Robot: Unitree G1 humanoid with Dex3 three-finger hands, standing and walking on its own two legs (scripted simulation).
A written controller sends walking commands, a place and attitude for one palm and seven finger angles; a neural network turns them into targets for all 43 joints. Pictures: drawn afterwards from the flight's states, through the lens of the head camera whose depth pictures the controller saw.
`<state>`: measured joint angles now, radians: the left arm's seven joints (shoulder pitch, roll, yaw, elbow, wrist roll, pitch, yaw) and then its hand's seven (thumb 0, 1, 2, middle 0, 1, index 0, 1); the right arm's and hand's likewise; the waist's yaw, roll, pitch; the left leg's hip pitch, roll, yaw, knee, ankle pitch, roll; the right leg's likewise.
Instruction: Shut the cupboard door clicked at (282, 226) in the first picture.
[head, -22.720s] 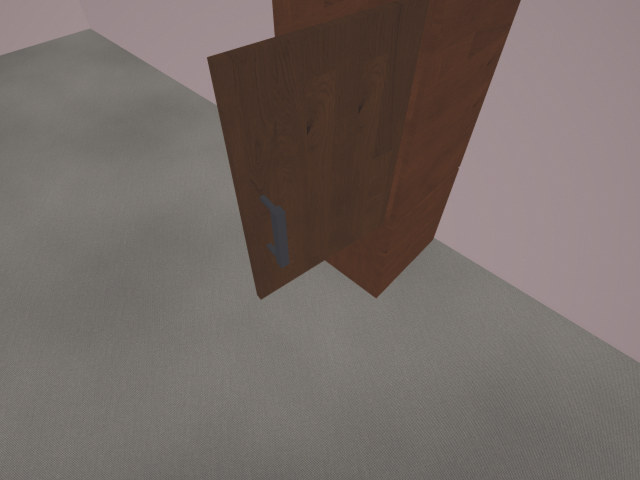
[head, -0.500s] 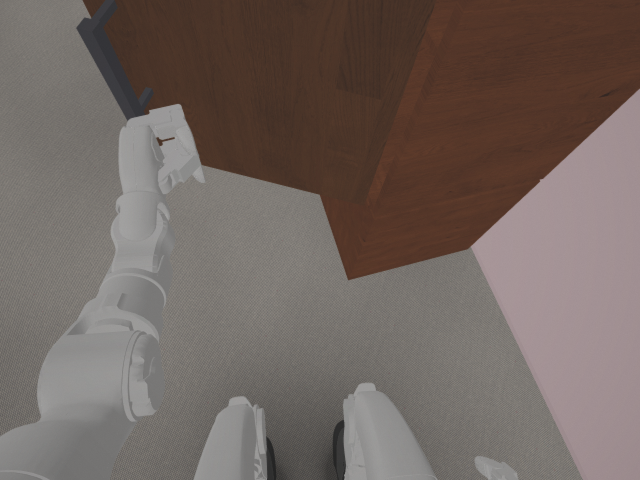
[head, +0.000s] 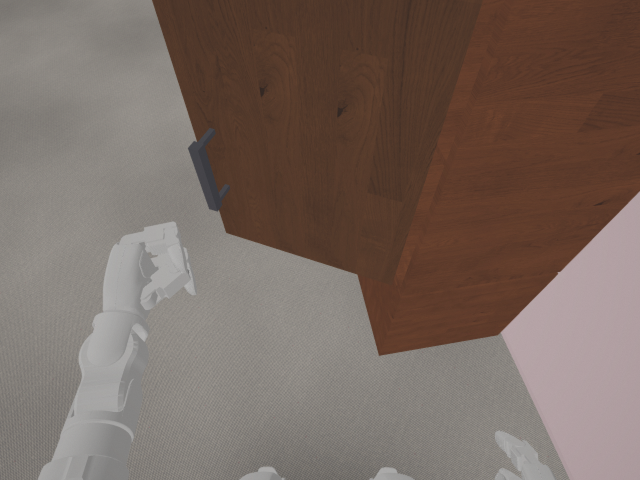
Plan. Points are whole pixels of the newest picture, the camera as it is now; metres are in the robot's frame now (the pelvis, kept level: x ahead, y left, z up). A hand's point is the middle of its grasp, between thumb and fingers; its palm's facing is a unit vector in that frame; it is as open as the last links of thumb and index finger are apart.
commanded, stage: draw the hand back to the body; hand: left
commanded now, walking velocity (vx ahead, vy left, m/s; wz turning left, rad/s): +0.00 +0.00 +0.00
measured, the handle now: (212, 171) +0.64 +0.22 -0.05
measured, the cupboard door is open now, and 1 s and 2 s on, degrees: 60 60 60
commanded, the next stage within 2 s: step back with the hand held close in 1.04 s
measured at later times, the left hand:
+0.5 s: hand (50, 306) +0.25 +0.24 +0.16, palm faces +0.36 -0.85 -0.37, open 4.8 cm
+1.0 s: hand out of the picture +0.21 +0.25 +0.20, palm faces +0.44 -0.79 -0.42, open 7.4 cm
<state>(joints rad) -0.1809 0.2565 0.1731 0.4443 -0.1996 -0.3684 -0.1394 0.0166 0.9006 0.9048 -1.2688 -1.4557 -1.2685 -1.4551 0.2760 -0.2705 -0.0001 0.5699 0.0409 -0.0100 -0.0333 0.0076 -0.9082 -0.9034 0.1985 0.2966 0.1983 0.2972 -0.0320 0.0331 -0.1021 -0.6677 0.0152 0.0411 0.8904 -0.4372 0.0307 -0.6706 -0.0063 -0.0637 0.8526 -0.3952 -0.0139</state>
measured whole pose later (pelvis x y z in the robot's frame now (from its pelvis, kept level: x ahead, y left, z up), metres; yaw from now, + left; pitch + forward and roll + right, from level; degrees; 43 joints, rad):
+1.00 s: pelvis +0.02 -0.01 +0.05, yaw +0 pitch -4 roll +0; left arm 0.46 0.33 0.33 -0.35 -0.06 -0.09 0.10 0.02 0.89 0.90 -0.22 -0.31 -0.22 -0.31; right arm 0.20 -0.23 0.01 0.65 0.01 -0.12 -0.08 0.01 -0.91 -0.90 0.20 0.30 0.20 0.30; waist 0.07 0.08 0.02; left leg -0.08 0.01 0.05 0.40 -0.25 0.01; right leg -0.10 0.01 -0.05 0.39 -0.23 -0.02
